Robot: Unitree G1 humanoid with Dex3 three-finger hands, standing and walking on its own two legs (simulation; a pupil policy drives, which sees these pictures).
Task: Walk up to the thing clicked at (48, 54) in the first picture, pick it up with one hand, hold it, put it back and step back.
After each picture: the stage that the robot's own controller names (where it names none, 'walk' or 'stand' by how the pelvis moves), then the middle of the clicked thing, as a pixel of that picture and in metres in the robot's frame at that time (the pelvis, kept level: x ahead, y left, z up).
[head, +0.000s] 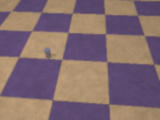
stand; (47, 53) +1.29 +0.39 -0.72
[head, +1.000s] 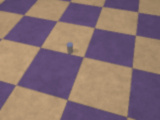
walk; (70, 48) +1.20 +0.21 -0.71
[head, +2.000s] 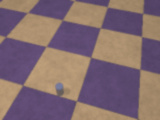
walk; (59, 89) +0.69 +0.20 -0.70
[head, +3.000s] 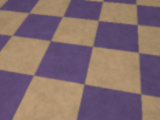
walk; out of the picture +0.39 +0.26 -0.70
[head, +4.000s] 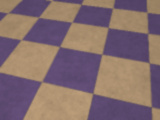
stand; out of the picture +0.33 +0.21 -0.72
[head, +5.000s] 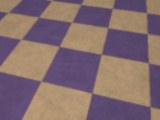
stand; out of the picture +0.34 +0.21 -0.72
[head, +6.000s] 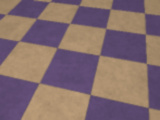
stand; out of the picture +0.32 +0.23 -0.72
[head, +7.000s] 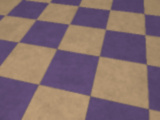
stand; out of the picture +0.31 +0.23 -0.73
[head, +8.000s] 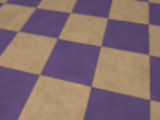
go down; out of the picture +0.32 +0.22 -0.72
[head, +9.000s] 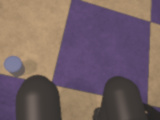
go down; (15, 67) +0.39 +0.28 -0.29
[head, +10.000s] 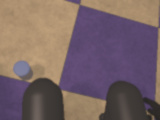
close in; (24, 71) +0.38 +0.27 -0.30
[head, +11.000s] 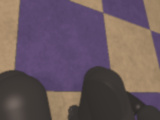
close in; out of the picture +0.35 +0.31 -0.21
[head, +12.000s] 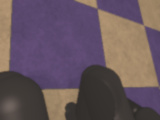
close; out of the picture +0.34 +0.31 -0.21
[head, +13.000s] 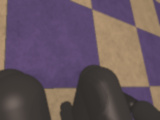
lift; out of the picture +0.33 +0.30 -0.22
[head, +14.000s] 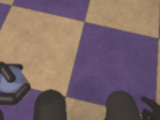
lift; (15, 84) +0.31 +0.23 -0.03
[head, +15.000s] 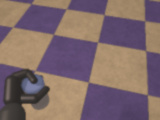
lift; (36, 92) +0.32 +0.17 +0.01
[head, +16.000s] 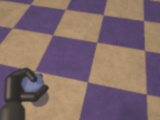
hold; (36, 90) +0.33 +0.18 -0.01
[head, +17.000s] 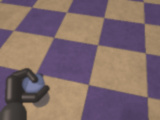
hold; (37, 91) +0.33 +0.17 +0.00
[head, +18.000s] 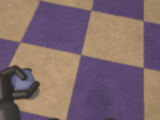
crouch; (27, 85) +0.35 +0.20 -0.07
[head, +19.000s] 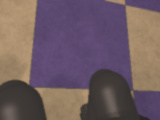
lower; out of the picture +0.38 +0.29 -0.17
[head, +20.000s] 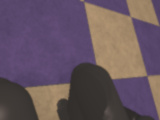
lower; out of the picture +0.37 +0.31 -0.22
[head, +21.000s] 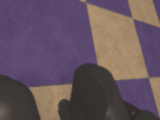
lower; out of the picture +0.37 +0.31 -0.21
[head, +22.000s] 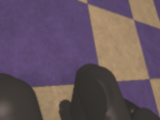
lower; out of the picture +0.36 +0.32 -0.21
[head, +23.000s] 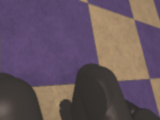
loosen; out of the picture +0.35 +0.32 -0.21
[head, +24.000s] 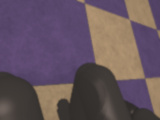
withdraw; out of the picture +0.34 +0.30 -0.22
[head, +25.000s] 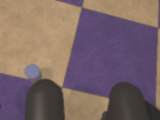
walk; (34, 74) +0.39 +0.25 -0.33
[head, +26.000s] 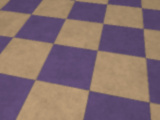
stand; out of the picture +0.31 +0.20 -0.66
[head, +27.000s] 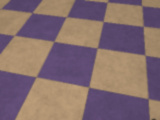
stand; out of the picture +0.33 +0.21 -0.66
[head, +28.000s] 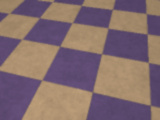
stand; out of the picture +0.34 +0.19 -0.71
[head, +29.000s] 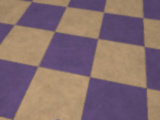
walk; out of the picture +0.37 +0.17 -0.69
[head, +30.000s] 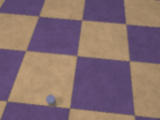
walk; (51, 101) +0.50 +0.22 -0.70
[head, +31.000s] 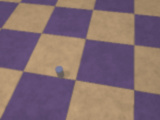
walk; (59, 72) +0.79 +0.24 -0.70
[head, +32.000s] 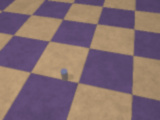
stand; (64, 74) +0.94 +0.19 -0.71
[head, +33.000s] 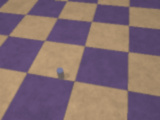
stand; (60, 73) +0.94 +0.23 -0.73
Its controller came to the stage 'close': yes
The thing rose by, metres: 0.70
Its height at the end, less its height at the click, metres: +0.00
